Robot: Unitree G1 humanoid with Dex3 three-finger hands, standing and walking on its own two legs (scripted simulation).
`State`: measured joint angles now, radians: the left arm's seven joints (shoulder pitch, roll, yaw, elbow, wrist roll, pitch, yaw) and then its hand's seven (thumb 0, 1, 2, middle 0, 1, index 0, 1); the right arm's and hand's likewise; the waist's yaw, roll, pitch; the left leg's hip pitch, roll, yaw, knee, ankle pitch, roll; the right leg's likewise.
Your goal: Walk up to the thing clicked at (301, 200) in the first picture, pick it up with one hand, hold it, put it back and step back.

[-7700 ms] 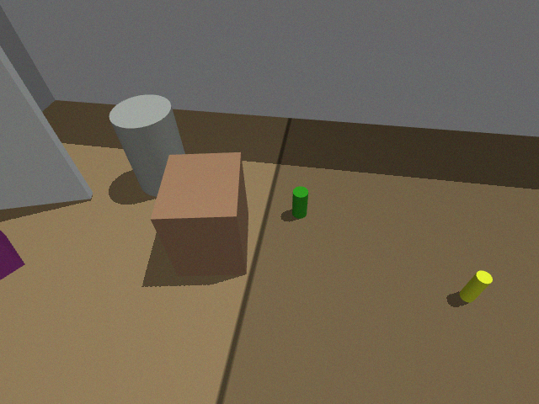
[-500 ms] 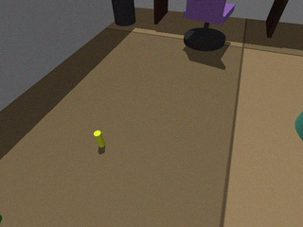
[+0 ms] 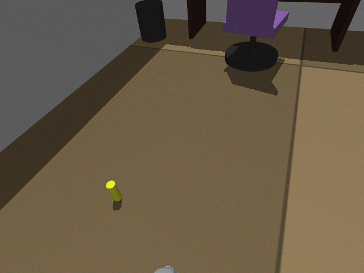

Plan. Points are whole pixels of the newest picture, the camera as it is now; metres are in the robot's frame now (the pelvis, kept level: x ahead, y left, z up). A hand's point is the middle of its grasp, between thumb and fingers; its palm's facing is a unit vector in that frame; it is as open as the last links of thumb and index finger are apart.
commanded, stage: walk up
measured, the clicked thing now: out of the picture +0.19 +1.09 -0.70
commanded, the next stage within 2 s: none
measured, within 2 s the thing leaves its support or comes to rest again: neither
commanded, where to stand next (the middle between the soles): +0.93 +0.07 m, yaw +1 degrees
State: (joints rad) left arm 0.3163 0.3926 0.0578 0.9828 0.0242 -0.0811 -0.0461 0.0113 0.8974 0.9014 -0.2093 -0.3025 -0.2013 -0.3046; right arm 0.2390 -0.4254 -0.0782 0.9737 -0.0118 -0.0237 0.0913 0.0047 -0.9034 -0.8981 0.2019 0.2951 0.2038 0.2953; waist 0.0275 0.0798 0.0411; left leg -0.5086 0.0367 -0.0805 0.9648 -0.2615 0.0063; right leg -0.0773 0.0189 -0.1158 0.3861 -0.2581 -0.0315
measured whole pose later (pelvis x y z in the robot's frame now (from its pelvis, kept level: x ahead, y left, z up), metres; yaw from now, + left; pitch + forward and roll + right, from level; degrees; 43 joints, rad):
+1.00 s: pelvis +0.48 +0.04 -0.01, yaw +2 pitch -2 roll -2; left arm 0.38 0.41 0.05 0.88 0.02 -0.10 -0.05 0.01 0.90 0.90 -0.21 -0.30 -0.20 -0.30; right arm 0.26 -0.43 -0.07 0.88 -0.02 -0.03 0.09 0.00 -0.90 -0.90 0.20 0.30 0.21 0.30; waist 0.05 0.05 0.08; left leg -0.50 0.11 0.00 0.71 -0.21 0.01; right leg -0.13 -0.02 -0.10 0.47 -0.31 -0.01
